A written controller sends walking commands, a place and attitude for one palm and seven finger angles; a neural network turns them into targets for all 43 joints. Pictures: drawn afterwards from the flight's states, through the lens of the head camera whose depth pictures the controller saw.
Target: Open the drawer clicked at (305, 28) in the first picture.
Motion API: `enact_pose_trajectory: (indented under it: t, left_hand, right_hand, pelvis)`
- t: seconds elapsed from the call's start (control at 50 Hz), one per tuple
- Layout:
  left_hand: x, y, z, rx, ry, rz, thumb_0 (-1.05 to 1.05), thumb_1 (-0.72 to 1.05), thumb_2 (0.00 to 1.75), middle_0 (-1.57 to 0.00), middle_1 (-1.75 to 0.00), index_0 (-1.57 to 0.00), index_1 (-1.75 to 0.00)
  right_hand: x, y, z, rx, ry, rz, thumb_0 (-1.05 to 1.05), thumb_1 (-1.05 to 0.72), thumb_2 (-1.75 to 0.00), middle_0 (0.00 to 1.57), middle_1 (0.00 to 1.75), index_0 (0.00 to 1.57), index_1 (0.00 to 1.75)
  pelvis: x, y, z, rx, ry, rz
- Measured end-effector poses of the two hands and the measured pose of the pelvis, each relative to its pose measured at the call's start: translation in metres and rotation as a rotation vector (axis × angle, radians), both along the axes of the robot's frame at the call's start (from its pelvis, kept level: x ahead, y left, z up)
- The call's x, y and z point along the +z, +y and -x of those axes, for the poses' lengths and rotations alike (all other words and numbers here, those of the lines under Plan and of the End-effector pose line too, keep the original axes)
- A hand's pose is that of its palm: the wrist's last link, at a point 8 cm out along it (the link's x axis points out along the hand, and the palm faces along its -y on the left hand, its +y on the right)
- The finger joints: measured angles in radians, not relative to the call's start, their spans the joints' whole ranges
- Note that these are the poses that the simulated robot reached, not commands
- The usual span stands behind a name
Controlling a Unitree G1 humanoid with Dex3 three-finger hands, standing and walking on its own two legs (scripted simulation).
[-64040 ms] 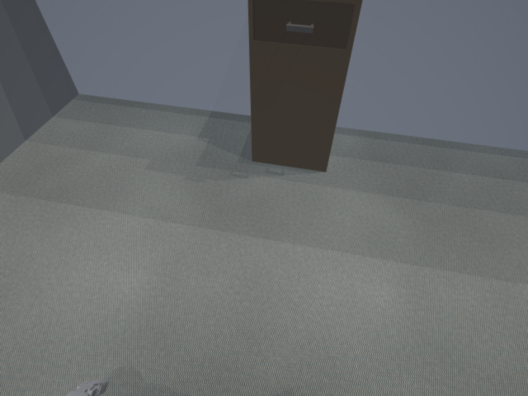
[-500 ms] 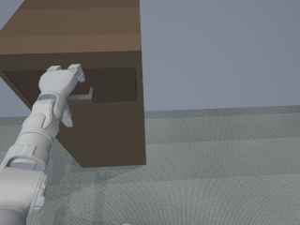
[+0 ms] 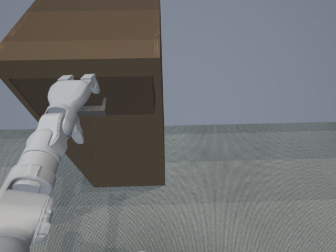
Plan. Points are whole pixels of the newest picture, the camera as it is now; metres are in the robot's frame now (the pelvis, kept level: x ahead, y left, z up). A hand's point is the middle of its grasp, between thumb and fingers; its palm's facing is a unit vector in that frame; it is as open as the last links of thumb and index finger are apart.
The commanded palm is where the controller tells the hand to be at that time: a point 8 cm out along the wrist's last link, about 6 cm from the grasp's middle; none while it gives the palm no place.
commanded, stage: re-aim the fingers above the handle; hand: left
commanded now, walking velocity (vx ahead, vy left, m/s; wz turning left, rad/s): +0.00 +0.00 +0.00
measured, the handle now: (89, 105) +0.51 +0.25 +0.02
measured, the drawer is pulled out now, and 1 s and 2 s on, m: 0.00 0.00 0.00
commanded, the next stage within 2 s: lower the fingers behind the handle in 0.48 s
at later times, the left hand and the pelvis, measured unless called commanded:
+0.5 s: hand (82, 106) +0.45 +0.23 +0.08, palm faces -0.02 -0.04 -1.00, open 13.8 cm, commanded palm +0.43 +0.24 +0.13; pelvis +0.00 +0.00 +0.00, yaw -1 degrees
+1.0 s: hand (80, 113) +0.46 +0.25 +0.04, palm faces -0.05 -0.05 -1.00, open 13.8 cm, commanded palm +0.44 +0.24 +0.10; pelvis +0.00 +0.00 -0.01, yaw -1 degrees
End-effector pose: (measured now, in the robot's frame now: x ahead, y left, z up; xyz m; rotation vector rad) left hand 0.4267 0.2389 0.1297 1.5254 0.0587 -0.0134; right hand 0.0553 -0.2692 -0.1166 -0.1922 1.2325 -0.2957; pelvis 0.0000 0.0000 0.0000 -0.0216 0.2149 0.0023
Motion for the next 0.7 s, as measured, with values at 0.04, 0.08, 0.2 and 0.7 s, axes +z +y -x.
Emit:
enact_pose_trajectory:
  t: [0.04,0.08,0.2,0.7]
  left_hand:
    - [0.001,-0.003,-0.003,0.000,-0.022,0.002,-0.01,-0.49,0.30,-0.32,-1.20,-0.33,-1.20]
    - [0.002,-0.003,-0.007,0.016,-0.037,0.001,0.00,-0.49,0.30,-0.32,-1.20,-0.33,-1.20]
    - [0.004,-0.001,-0.013,0.065,-0.025,-0.014,0.00,-0.49,0.30,-0.32,-1.20,-0.34,-1.22]
    - [-0.005,0.010,-0.008,0.086,0.039,-0.017,0.00,-0.49,0.30,-0.32,-1.20,-0.32,-1.20]
  right_hand:
    - [-0.001,-0.002,0.001,-0.001,0.001,0.002,0.01,-0.91,-0.90,0.20,0.30,0.20,0.30]
    - [-0.002,-0.003,0.002,-0.006,0.002,0.001,0.01,-0.91,-0.90,0.20,0.30,0.20,0.30]
    - [-0.004,-0.001,0.008,-0.025,0.009,-0.017,0.01,-0.91,-0.90,0.20,0.30,0.20,0.30]
    - [-0.001,-0.005,0.006,-0.025,0.006,-0.007,0.01,-0.91,-0.90,0.20,0.30,0.20,0.30]
  pelvis:
    - [-0.001,0.000,0.001,-0.003,0.007,0.000]
    - [-0.002,-0.001,0.001,-0.007,0.013,-0.001]
    - [-0.001,-0.002,0.000,-0.017,0.019,-0.003]
    - [0.000,-0.005,-0.002,-0.012,0.013,-0.004]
